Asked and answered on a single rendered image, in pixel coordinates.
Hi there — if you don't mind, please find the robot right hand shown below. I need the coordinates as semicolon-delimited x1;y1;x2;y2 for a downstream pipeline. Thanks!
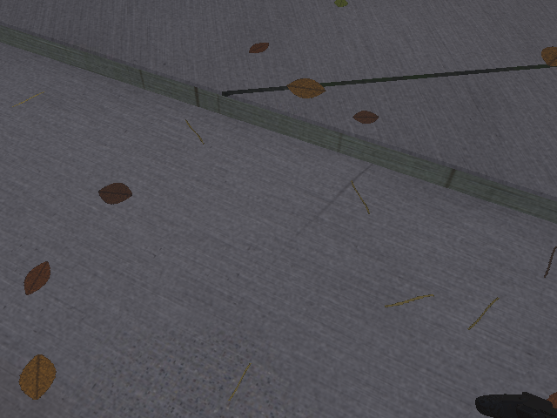
475;392;557;418

